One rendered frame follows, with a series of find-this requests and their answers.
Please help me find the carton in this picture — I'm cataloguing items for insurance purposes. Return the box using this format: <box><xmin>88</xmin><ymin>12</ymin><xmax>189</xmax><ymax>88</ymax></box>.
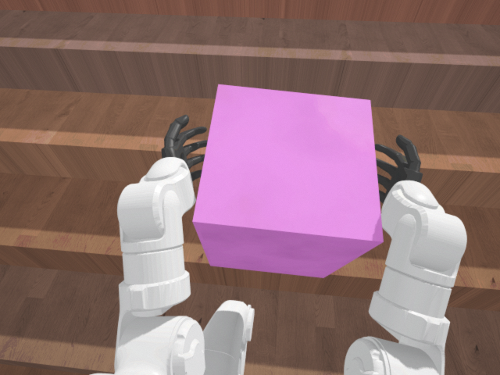
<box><xmin>192</xmin><ymin>84</ymin><xmax>384</xmax><ymax>278</ymax></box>

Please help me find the robot left forearm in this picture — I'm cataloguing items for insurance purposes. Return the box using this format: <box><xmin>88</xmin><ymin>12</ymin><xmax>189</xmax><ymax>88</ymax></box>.
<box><xmin>114</xmin><ymin>157</ymin><xmax>196</xmax><ymax>368</ymax></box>

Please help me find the robot left thigh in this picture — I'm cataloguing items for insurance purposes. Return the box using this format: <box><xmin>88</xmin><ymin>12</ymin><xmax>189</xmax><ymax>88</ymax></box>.
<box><xmin>203</xmin><ymin>300</ymin><xmax>255</xmax><ymax>375</ymax></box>

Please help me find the robot right forearm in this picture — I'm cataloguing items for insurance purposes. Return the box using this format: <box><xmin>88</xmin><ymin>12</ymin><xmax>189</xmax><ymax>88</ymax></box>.
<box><xmin>369</xmin><ymin>180</ymin><xmax>467</xmax><ymax>375</ymax></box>

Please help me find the left robot upper arm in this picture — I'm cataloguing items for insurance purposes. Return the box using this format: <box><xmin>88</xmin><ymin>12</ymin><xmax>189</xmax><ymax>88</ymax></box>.
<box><xmin>90</xmin><ymin>316</ymin><xmax>205</xmax><ymax>375</ymax></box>

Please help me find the robot left hand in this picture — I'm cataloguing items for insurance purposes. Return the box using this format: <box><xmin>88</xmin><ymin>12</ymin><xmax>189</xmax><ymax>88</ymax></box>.
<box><xmin>162</xmin><ymin>115</ymin><xmax>208</xmax><ymax>181</ymax></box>

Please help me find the robot right hand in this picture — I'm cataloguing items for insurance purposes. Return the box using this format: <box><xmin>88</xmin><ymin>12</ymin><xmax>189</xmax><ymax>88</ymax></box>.
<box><xmin>375</xmin><ymin>135</ymin><xmax>423</xmax><ymax>204</ymax></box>

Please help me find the right robot upper arm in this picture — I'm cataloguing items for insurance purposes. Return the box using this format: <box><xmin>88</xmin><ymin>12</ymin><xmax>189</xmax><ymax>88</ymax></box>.
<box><xmin>344</xmin><ymin>337</ymin><xmax>439</xmax><ymax>375</ymax></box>

